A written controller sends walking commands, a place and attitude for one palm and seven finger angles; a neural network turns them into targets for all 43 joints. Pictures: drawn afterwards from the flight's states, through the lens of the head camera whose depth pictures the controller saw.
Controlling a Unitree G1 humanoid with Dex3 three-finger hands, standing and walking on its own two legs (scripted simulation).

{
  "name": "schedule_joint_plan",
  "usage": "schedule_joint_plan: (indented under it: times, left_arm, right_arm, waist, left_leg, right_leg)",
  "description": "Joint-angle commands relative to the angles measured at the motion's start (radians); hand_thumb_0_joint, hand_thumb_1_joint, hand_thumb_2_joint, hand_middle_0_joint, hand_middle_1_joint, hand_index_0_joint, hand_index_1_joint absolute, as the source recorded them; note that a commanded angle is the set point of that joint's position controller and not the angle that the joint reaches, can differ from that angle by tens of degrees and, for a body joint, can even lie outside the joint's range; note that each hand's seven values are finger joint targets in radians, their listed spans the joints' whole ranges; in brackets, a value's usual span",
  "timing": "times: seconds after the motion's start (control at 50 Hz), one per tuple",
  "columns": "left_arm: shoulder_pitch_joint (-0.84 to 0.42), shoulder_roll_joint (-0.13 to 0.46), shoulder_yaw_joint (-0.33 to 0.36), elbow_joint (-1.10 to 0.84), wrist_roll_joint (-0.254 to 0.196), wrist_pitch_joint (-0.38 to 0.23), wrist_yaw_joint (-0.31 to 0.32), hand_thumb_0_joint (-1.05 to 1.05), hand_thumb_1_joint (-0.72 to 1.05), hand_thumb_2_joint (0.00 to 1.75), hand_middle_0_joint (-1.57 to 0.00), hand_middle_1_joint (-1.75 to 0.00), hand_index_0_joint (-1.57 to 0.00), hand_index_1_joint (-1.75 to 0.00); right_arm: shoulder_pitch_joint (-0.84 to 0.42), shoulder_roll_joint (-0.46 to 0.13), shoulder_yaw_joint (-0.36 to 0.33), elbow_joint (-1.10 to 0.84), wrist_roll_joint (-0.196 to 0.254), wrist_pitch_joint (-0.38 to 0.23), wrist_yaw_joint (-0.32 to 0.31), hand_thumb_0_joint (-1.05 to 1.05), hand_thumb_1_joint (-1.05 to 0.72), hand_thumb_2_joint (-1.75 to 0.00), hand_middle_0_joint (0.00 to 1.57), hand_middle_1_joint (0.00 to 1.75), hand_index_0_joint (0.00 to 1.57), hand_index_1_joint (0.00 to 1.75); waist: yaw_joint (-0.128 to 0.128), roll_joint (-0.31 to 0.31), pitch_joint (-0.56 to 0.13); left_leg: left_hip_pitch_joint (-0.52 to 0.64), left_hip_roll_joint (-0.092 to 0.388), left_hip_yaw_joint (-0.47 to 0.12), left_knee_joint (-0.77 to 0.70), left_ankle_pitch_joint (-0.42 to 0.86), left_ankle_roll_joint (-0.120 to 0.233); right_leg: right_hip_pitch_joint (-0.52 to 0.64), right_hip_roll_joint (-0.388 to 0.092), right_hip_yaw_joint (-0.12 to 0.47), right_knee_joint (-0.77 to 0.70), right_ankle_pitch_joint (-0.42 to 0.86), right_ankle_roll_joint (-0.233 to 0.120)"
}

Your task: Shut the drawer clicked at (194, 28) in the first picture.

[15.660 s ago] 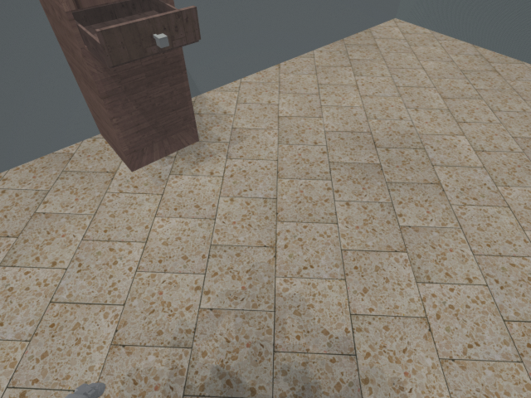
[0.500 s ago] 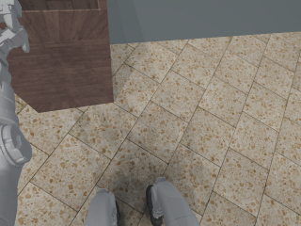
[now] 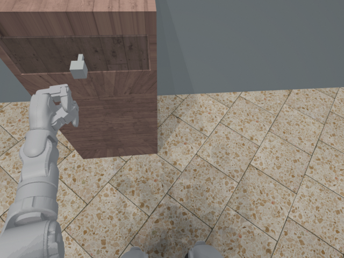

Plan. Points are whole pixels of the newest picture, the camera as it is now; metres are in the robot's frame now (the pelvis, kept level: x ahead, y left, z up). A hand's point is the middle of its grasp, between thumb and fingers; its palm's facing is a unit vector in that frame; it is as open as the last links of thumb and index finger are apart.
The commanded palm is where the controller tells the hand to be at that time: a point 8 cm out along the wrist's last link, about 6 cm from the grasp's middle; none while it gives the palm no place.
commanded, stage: draw the hand back to the body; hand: left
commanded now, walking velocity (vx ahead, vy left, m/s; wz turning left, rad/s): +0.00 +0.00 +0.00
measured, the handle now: (79, 65) +0.62 +0.24 +0.03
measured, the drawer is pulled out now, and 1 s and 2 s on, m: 0.00 0.00 0.00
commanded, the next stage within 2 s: step back with the hand held close in 1.10 s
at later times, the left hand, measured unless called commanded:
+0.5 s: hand (25, 162) +0.28 +0.23 +0.14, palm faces +0.31 -0.91 -0.26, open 3.3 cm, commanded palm +0.23 +0.27 +0.16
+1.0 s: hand out of the picture +0.16 +0.23 +0.22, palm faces +0.46 -0.78 -0.42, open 3.3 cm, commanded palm +0.11 +0.26 +0.23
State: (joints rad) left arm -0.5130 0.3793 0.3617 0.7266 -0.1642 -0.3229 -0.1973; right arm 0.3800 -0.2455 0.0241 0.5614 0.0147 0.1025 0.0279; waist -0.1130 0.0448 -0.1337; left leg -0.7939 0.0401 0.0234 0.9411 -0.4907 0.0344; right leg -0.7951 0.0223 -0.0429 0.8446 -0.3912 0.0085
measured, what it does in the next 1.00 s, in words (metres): rises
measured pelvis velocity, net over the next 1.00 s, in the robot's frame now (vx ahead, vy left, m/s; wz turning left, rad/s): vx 0.00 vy -0.02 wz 0.05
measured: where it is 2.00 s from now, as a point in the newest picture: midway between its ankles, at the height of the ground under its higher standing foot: outside the picture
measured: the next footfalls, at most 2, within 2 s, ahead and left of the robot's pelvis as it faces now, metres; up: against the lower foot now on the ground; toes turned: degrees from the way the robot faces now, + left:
none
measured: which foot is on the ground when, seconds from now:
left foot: down 0.00-1.00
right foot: down 0.00-1.00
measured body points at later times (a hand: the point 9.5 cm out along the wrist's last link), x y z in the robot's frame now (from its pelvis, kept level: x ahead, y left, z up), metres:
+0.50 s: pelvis -0.01 -0.01 +0.05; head -0.01 -0.03 +0.50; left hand +0.26 +0.27 +0.16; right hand +0.19 -0.23 -0.04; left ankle -0.03 +0.09 -0.69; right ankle +0.00 -0.13 -0.69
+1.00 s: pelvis +0.00 -0.02 +0.06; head -0.03 -0.06 +0.50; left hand +0.13 +0.27 +0.24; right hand +0.20 -0.23 -0.03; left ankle -0.03 +0.09 -0.69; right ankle +0.00 -0.13 -0.69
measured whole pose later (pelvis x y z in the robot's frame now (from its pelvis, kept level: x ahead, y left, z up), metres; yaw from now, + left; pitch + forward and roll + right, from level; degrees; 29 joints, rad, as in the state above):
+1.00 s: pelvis +0.00 -0.02 +0.06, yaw +3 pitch -5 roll -1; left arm 0.54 0.33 0.29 -0.46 -0.05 -0.11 0.10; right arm 0.21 -0.24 0.03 0.63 -0.01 -0.09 -0.08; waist 0.07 0.10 0.01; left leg -0.05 0.01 0.01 0.40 -0.26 0.01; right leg -0.06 0.01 -0.06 0.36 -0.21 -0.01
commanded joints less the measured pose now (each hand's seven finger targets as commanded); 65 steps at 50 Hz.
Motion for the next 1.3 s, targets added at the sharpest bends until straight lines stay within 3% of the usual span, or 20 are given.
schedule_joint_plan:
  times: [0.0,0.06,0.08,0.14,0.2,0.22,0.26,0.32,0.4,0.48,0.6,0.72,0.76,0.9,0.96,1.08,1.2,1.22,1.24,1.28]
  left_arm:
    - [-0.252,0.211,0.022,-0.301,-0.051,-0.052,-0.003,0.00,0.90,0.90,-1.40,-1.60,-1.40,-1.60]
    - [-0.183,0.150,-0.038,-0.385,-0.074,-0.057,-0.031,0.00,0.90,0.90,-1.40,-1.60,-1.40,-1.60]
    - [-0.143,0.130,-0.050,-0.371,-0.083,-0.045,-0.041,0.00,0.90,0.90,-1.40,-1.60,-1.40,-1.60]
    - [-0.108,0.136,-0.043,-0.373,-0.103,-0.008,-0.064,0.00,0.90,0.90,-1.40,-1.60,-1.40,-1.60]
    - [-0.059,0.163,-0.015,-0.458,-0.116,0.020,-0.068,0.00,0.90,0.90,-1.40,-1.60,-1.40,-1.60]
    - [-0.025,0.240,-0.052,-0.552,0.012,0.047,0.049,0.00,0.90,0.90,-1.40,-1.60,-1.40,-1.60]
    - [0.057,0.133,-0.118,-0.639,0.044,0.096,0.159,0.00,0.90,0.90,-1.40,-1.60,-1.40,-1.60]
    - [0.145,0.142,-0.109,-0.690,0.068,0.146,0.242,0.00,0.90,0.90,-1.40,-1.60,-1.40,-1.60]
    - [0.198,0.130,-0.105,-0.786,0.087,0.172,0.285,0.00,0.90,0.90,-1.40,-1.60,-1.40,-1.60]
    - [0.304,0.108,-0.110,-0.910,0.094,0.181,0.298,0.00,0.90,0.90,-1.40,-1.60,-1.40,-1.60]
    - [0.524,0.094,-0.088,-1.072,0.099,0.187,0.298,0.00,0.90,0.90,-1.40,-1.60,-1.40,-1.60]
    - [0.728,0.117,-0.022,-1.217,0.099,0.185,0.299,0.00,0.90,0.90,-1.40,-1.60,-1.40,-1.60]
    - [0.777,0.113,-0.012,-1.282,0.100,0.179,0.302,0.00,0.90,0.90,-1.40,-1.60,-1.40,-1.60]
    - [0.967,0.129,0.045,-1.414,0.102,0.159,0.312,0.00,0.90,0.90,-1.40,-1.60,-1.40,-1.60]
    - [0.937,0.086,0.004,-1.353,0.108,0.161,0.309,0.00,0.90,0.90,-1.40,-1.60,-1.40,-1.60]
    - [0.922,0.103,0.020,-1.358,0.113,0.150,0.321,0.00,0.90,0.90,-1.40,-1.60,-1.40,-1.60]
    - [0.931,0.115,0.036,-1.379,0.113,0.147,0.324,0.00,0.90,0.90,-1.40,-1.60,-1.40,-1.60]
    - [0.752,0.282,0.210,-1.466,0.115,0.088,0.333,0.00,0.90,0.90,-1.40,-1.60,-1.40,-1.60]
    - [0.954,0.145,0.120,-1.322,0.112,0.092,0.321,0.00,0.90,0.90,-1.40,-1.60,-1.40,-1.60]
    - [1.044,0.091,0.064,-1.329,0.113,0.091,0.307,0.00,0.90,0.90,-1.40,-1.60,-1.40,-1.60]
  right_arm:
    - [0.061,-0.162,-0.064,-0.083,0.011,-0.046,-0.028,0.00,-0.90,-0.90,0.20,0.30,0.20,0.30]
    - [0.016,-0.153,-0.061,-0.092,0.020,-0.068,-0.035,0.00,-0.90,-0.90,0.20,0.30,0.20,0.30]
    - [0.003,-0.153,-0.058,-0.095,0.023,-0.074,-0.038,0.00,-0.90,-0.90,0.20,0.30,0.20,0.30]
    - [-0.054,-0.157,-0.051,-0.111,0.034,-0.090,-0.049,0.00,-0.90,-0.90,0.20,0.30,0.20,0.30]
    - [-0.108,-0.153,-0.041,-0.141,0.037,-0.111,-0.063,0.00,-0.90,-0.90,0.20,0.30,0.20,0.30]
    - [-0.176,-0.136,-0.048,-0.155,0.034,-0.102,-0.075,0.00,-0.90,-0.90,0.20,0.30,0.20,0.30]
    - [-0.209,-0.122,-0.039,-0.154,0.033,-0.115,-0.091,0.00,-0.90,-0.90,0.20,0.30,0.20,0.30]
    - [-0.235,-0.125,-0.032,-0.138,0.029,-0.122,-0.111,0.00,-0.90,-0.90,0.20,0.30,0.20,0.30]
    - [-0.278,-0.112,-0.017,-0.123,0.023,-0.139,-0.126,0.00,-0.90,-0.90,0.20,0.30,0.20,0.30]
    - [-0.299,-0.100,-0.007,-0.115,0.011,-0.166,-0.126,0.00,-0.90,-0.90,0.20,0.30,0.20,0.30]
    - [-0.312,-0.094,-0.010,-0.109,-0.008,-0.195,-0.116,0.00,-0.90,-0.90,0.20,0.30,0.20,0.30]
    - [-0.328,-0.085,-0.019,-0.109,-0.022,-0.207,-0.108,0.00,-0.90,-0.90,0.20,0.30,0.20,0.30]
    - [-0.329,-0.080,-0.019,-0.111,-0.024,-0.215,-0.106,0.00,-0.90,-0.90,0.20,0.30,0.20,0.30]
    - [-0.321,-0.074,-0.028,-0.119,-0.023,-0.252,-0.109,0.00,-0.90,-0.90,0.20,0.30,0.20,0.30]
    - [-0.312,-0.078,-0.030,-0.099,-0.023,-0.258,-0.113,0.00,-0.90,-0.90,0.20,0.30,0.20,0.30]
    - [-0.307,-0.077,-0.032,-0.091,-0.027,-0.274,-0.123,0.00,-0.90,-0.90,0.20,0.30,0.20,0.30]
    - [-0.315,-0.072,-0.030,-0.092,-0.028,-0.286,-0.121,0.00,-0.90,-0.90,0.20,0.30,0.20,0.30]
    - [-0.299,-0.086,-0.016,-0.143,-0.019,-0.258,-0.113,0.00,-0.90,-0.90,0.20,0.30,0.20,0.30]
    - [-0.306,-0.078,-0.033,-0.109,-0.026,-0.236,-0.115,0.00,-0.90,-0.90,0.20,0.30,0.20,0.30]
    - [-0.301,-0.087,-0.046,-0.120,-0.028,-0.201,-0.100,0.00,-0.90,-0.90,0.20,0.30,0.20,0.30]
  waist:
    - [0.023,0.055,-0.387]
    - [0.028,0.089,-0.356]
    - [0.030,0.052,-0.323]
    - [0.041,0.017,-0.232]
    - [0.073,0.016,-0.228]
    - [0.113,0.028,-0.261]
    - [0.100,0.055,-0.186]
    - [0.106,-0.054,-0.113]
    - [0.123,-0.017,-0.058]
    - [0.136,0.041,-0.035]
    - [0.153,-0.005,0.005]
    - [0.169,-0.030,0.046]
    - [0.171,0.005,0.057]
    - [0.186,-0.003,0.081]
    - [0.166,-0.032,0.175]
    - [0.179,-0.006,0.116]
    - [0.189,0.016,0.116]
    - [0.139,0.068,0.233]
    - [0.139,-0.043,0.216]
    - [0.130,-0.059,0.161]
  left_leg:
    - [0.301,-0.016,-0.029,-0.136,0.574,-0.013]
    - [0.379,-0.013,-0.038,-0.161,0.598,-0.019]
    - [0.372,-0.014,-0.043,-0.176,0.574,-0.019]
    - [0.333,-0.027,-0.038,-0.219,0.413,-0.015]
    - [0.349,-0.035,-0.040,-0.256,0.364,-0.012]
    - [0.410,-0.048,-0.029,-0.297,0.367,-0.006]
    - [0.464,-0.032,-0.035,-0.348,0.357,-0.014]
    - [0.487,-0.024,-0.039,-0.412,0.351,-0.008]
    - [0.564,-0.028,-0.032,-0.490,0.350,-0.007]
    - [0.643,-0.029,-0.030,-0.547,0.390,-0.012]
    - [0.704,-0.027,-0.028,-0.587,0.498,-0.014]
    - [0.712,-0.032,-0.020,-0.596,0.491,-0.011]
    - [0.711,-0.032,-0.020,-0.595,0.492,-0.012]
    - [0.712,-0.028,-0.018,-0.582,0.469,-0.012]
    - [0.694,-0.028,-0.019,-0.591,0.403,-0.009]
    - [0.719,-0.033,-0.019,-0.589,0.408,-0.005]
    - [0.705,-0.033,-0.023,-0.593,0.424,-0.013]
    - [0.608,-0.028,-0.048,-0.596,0.322,-0.001]
    - [0.598,-0.024,-0.066,-0.566,0.335,0.005]
    - [0.625,-0.020,-0.054,-0.536,0.367,0.006]
  right_leg:
    - [0.355,0.029,-0.001,-0.067,0.483,-0.029]
    - [0.351,0.026,-0.005,-0.090,0.467,-0.031]
    - [0.358,0.026,-0.011,-0.101,0.448,-0.032]
    - [0.379,0.018,-0.013,-0.134,0.374,-0.035]
    - [0.430,0.009,-0.009,-0.156,0.341,-0.040]
    - [0.481,-0.020,0.034,-0.209,0.295,-0.052]
    - [0.484,-0.021,0.022,-0.253,0.279,-0.048]
    - [0.551,-0.020,0.018,-0.311,0.281,-0.042]
    - [0.619,-0.027,0.020,-0.381,0.273,-0.041]
    - [0.683,-0.028,0.016,-0.437,0.298,-0.042]
    - [0.749,-0.021,0.008,-0.482,0.386,-0.037]
    - [0.767,-0.019,0.014,-0.521,0.379,-0.032]
    - [0.768,-0.023,0.016,-0.520,0.378,-0.032]
    - [0.749,-0.022,0.023,-0.537,0.349,-0.028]
    - [0.688,-0.021,0.022,-0.563,0.269,-0.026]
    - [0.717,-0.028,0.027,-0.553,0.269,-0.028]
    - [0.739,-0.027,0.031,-0.548,0.290,-0.031]
    - [0.646,-0.067,0.119,-0.604,0.275,-0.032]
    - [0.609,-0.089,0.108,-0.614,0.250,-0.031]
    - [0.582,-0.103,0.107,-0.619,0.247,-0.029]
